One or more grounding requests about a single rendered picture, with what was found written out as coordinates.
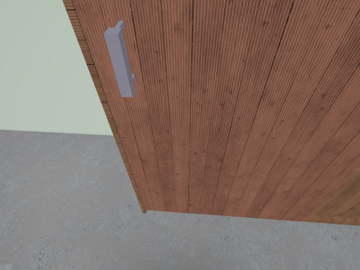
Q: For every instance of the handle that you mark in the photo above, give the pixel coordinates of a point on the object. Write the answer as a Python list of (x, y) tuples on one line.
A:
[(118, 53)]

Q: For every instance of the wardrobe door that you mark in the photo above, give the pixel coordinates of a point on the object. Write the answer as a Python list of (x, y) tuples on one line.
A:
[(345, 202), (242, 108)]

